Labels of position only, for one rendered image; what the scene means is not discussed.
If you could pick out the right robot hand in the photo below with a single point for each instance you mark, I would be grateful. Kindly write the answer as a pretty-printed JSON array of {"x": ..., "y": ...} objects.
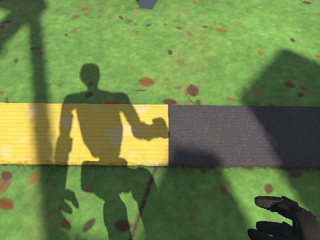
[{"x": 304, "y": 224}]

